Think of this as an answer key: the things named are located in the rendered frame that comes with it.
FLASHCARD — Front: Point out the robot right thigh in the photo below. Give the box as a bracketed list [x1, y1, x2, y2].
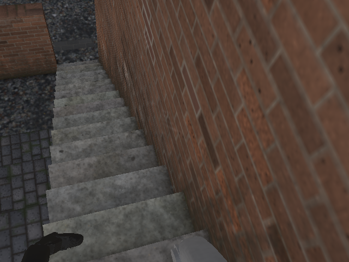
[171, 236, 227, 262]

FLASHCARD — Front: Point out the left robot hand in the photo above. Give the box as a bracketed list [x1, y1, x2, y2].
[21, 232, 83, 262]

